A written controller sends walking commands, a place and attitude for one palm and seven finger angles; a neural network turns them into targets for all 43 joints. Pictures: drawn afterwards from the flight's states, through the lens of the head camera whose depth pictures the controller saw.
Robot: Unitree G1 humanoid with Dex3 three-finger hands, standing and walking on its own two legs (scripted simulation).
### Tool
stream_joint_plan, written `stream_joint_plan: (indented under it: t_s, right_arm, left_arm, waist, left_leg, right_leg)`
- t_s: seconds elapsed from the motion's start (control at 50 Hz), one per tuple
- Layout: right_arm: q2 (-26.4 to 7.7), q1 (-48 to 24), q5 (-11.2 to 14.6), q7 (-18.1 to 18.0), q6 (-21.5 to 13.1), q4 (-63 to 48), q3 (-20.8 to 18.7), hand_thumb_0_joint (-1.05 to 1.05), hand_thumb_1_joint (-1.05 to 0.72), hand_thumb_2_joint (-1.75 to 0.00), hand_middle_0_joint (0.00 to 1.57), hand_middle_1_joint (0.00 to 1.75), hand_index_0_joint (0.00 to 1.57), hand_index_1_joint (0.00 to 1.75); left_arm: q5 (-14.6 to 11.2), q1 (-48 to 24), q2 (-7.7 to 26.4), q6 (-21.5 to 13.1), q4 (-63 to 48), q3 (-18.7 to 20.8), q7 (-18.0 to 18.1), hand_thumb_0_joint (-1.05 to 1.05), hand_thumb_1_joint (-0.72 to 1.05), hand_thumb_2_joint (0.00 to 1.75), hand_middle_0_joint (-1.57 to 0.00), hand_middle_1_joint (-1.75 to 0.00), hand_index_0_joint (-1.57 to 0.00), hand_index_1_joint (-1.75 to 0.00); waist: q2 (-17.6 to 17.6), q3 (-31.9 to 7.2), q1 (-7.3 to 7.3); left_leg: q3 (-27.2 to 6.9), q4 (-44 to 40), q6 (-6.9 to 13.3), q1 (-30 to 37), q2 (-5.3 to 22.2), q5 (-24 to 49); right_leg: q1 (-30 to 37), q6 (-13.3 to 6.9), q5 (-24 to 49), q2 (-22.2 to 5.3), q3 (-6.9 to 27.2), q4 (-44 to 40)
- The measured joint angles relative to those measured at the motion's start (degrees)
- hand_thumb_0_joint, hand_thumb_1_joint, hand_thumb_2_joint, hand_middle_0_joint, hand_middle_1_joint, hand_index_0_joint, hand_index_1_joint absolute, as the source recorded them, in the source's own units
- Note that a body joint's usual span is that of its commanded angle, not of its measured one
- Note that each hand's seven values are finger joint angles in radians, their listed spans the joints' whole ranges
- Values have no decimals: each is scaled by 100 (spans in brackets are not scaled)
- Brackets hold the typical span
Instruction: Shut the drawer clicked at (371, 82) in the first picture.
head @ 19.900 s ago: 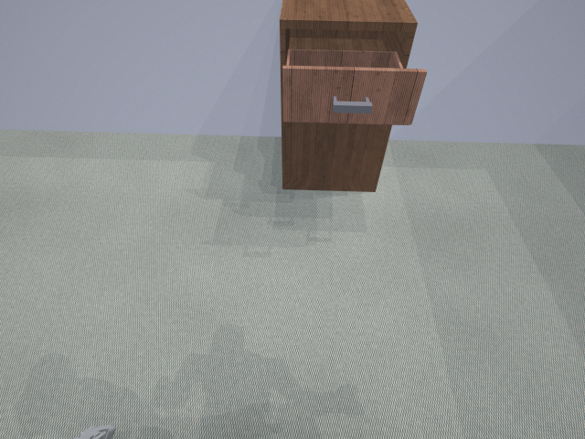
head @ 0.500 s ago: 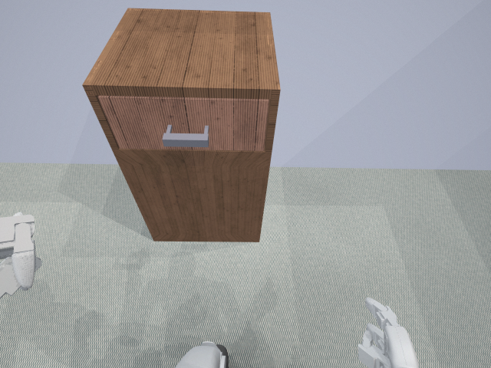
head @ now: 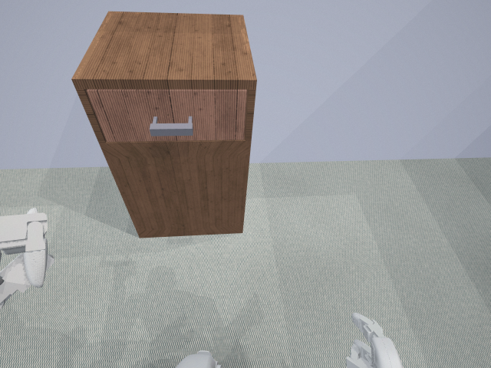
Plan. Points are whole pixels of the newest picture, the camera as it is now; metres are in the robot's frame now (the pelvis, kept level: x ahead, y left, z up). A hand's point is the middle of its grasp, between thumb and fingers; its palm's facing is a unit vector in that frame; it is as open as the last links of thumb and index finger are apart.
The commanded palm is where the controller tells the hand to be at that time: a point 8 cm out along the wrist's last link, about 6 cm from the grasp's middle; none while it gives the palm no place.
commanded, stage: stop stepping back and stand still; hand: left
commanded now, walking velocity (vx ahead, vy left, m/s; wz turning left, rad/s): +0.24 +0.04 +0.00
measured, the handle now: (172, 124) +0.73 +0.27 -0.08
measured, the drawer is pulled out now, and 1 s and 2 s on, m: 0.00 0.00 0.00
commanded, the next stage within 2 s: let the arm hang, fingers relaxed in 0.96 s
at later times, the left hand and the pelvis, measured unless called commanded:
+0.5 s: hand (2, 322) +0.13 +0.25 +0.17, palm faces +0.43 -0.79 -0.43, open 3.2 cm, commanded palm +0.06 +0.29 +0.19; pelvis -0.06 +0.00 +0.00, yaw +2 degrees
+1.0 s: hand (24, 294) +0.15 +0.24 +0.17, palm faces +0.35 -0.82 -0.46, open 3.2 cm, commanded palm +0.09 +0.29 +0.19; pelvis -0.03 +0.01 +0.01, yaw +1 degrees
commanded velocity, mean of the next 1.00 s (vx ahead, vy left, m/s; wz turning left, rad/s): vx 0.08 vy -0.01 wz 0.00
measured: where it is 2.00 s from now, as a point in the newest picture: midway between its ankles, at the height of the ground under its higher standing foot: outside the picture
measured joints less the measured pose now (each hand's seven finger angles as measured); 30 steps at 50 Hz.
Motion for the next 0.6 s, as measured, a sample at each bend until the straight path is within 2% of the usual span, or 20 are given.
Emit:
stream_joint_plan:
  t_s: [0.02,0.04,0.08,0.12,0.16,0.2,0.22,0.26,0.3,0.36,0.38,0.4,0.42,0.48,0.52,0.56,0.6]
  right_arm:
    - [-25,95,44,-25,48,-53,26,2,-90,-90,21,30,21,30]
    - [-84,176,79,-53,50,-140,34,2,-90,-90,21,30,21,30]
    - [-80,171,110,-95,-20,-181,-6,2,-90,-90,21,30,21,30]
    - [-82,156,77,-95,-123,-231,-5,2,-90,-90,21,30,21,30]
    - [-112,204,62,-92,-185,-321,-3,2,-90,-90,21,30,21,30]
    - [-159,301,85,-90,-166,-403,-24,2,-90,-90,21,30,21,30]
    - [-179,356,92,-85,-129,-425,-45,2,-90,-90,21,30,20,30]
    - [-218,452,82,-64,-28,-379,-96,2,-90,-90,21,30,20,30]
    - [-283,551,78,-66,44,-232,-150,2,-90,-90,21,30,20,30]
    - [-413,720,88,-173,9,-72,-199,2,-90,-90,21,30,20,30]
    - [-487,769,85,-213,-42,-66,-218,2,-90,-90,21,30,20,30]
    - [-531,766,76,-254,-95,-40,-249,2,-90,-90,21,30,20,30]
    - [-537,715,82,-287,-126,-11,-264,2,-90,-90,21,30,20,30]
    - [-366,539,91,-303,-197,17,-200,2,-90,-90,20,30,20,30]
    - [-200,481,80,-258,-259,-66,-118,2,-90,-90,20,30,20,30]
    - [-86,423,59,-188,-289,-148,-32,2,-90,-90,20,30,20,30]
    - [-12,387,46,-100,-244,-163,13,2,-90,-90,20,30,20,30]
  left_arm:
    - [-15,59,-22,64,18,28,7,1,89,90,-141,-160,-141,-160]
    - [-34,92,-41,130,41,57,15,1,89,90,-141,-160,-141,-160]
    - [-58,-65,30,228,251,108,43,1,89,90,-141,-160,-141,-160]
    - [-66,-146,88,378,411,134,64,1,89,90,-141,-160,-141,-160]
    - [-39,-57,110,491,410,126,81,1,89,90,-141,-160,-141,-160]
    - [-4,157,119,513,315,82,73,1,89,90,-141,-160,-140,-160]
    - [9,308,143,492,239,80,61,1,89,90,-141,-160,-140,-160]
    - [10,621,174,417,57,113,56,1,89,90,-141,-160,-140,-160]
    - [29,743,80,326,46,91,82,1,89,90,-141,-160,-140,-160]
    - [102,497,-150,290,310,-15,184,1,89,90,-141,-160,-141,-160]
    - [119,362,-235,293,407,-59,217,1,89,90,-141,-160,-141,-160]
    - [134,181,-306,304,511,-95,240,1,89,90,-141,-160,-141,-160]
    - [140,-3,-361,331,607,-112,260,1,89,90,-141,-160,-141,-160]
    - [183,-247,-377,421,811,-46,259,1,89,90,-141,-160,-141,-160]
    - [204,-235,-316,486,785,-9,242,1,89,90,-141,-160,-141,-160]
    - [214,-154,-275,476,651,-24,211,1,89,90,-141,-160,-141,-160]
    - [186,-15,-268,430,465,-93,167,1,89,90,-141,-160,-140,-160]
  waist:
    - [-30,-50,-41]
    - [21,-79,-91]
    - [-118,60,-213]
    - [-195,183,-295]
    - [-139,229,-443]
    - [-16,214,-578]
    - [23,188,-606]
    - [-26,105,-493]
    - [-89,-5,-326]
    - [-80,-158,-209]
    - [8,-189,-210]
    - [64,-166,-244]
    - [61,-80,-245]
    - [-59,10,-256]
    - [-77,6,-296]
    - [16,36,-325]
    - [99,17,-301]
  left_leg:
    - [32,-281,48,309,-41,354]
    - [11,-673,210,602,-41,479]
    - [90,-891,414,711,-173,388]
    - [158,-1100,416,787,-207,596]
    - [100,-1303,369,832,-193,788]
    - [-39,-1308,305,773,-168,573]
    - [-98,-1174,251,685,-160,229]
    - [-154,-334,129,409,-191,-229]
    - [-129,345,103,347,-181,-428]
    - [-43,-187,203,858,-47,-586]
    - [-105,-558,274,1099,20,-698]
    - [-150,-760,265,1156,29,-366]
    - [-161,-733,241,1143,-7,-23]
    - [-98,-664,188,1154,-107,20]
    - [-111,-741,164,1161,-118,18]
    - [-176,-684,130,1113,-44,-37]
    - [-246,-318,141,970,13,-423]
  right_leg:
    - [-34,34,-25,-33,47,76]
    - [-120,64,-60,-14,36,235]
    - [-314,96,-142,-128,92,590]
    - [-476,91,-388,-121,130,701]
    - [-472,6,-246,-69,68,549]
    - [-391,-61,70,-35,-84,252]
    - [-366,-94,206,-24,-148,119]
    - [-393,-188,558,-48,-135,-29]
    - [-419,-169,654,-88,-40,-46]
    - [-464,-94,503,-182,-74,81]
    - [-513,-55,452,-168,-137,199]
    - [-568,-11,381,-191,-213,359]
    - [-597,20,301,-235,-235,522]
    - [-728,23,-108,-245,-130,989]
    - [-652,-6,-148,-180,-204,845]
    - [-536,-129,239,-74,-284,511]
    - [-488,-243,371,13,-339,366]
